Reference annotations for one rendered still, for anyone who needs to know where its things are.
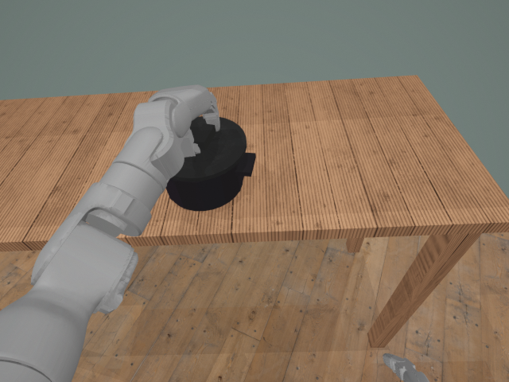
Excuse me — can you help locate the pot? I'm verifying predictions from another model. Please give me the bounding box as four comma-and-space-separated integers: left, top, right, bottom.
166, 153, 256, 211

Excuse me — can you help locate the robot left forearm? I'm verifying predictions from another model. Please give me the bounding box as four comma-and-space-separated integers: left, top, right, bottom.
31, 94, 192, 285

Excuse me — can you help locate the left robot upper arm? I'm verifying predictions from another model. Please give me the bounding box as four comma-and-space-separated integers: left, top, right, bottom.
0, 221, 138, 382

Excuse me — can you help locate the knob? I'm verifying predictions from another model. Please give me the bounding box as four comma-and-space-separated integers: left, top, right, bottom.
190, 122, 216, 150

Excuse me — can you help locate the table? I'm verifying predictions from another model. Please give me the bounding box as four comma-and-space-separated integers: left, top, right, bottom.
0, 75, 509, 348

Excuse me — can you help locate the lid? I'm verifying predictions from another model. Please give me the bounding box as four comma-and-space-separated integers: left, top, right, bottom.
172, 116, 247, 181

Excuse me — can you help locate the robot right hand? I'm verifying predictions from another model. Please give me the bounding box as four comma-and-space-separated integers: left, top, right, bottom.
383, 353, 429, 382

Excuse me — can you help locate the robot left hand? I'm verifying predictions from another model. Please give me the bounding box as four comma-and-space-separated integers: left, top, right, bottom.
148, 84, 220, 158

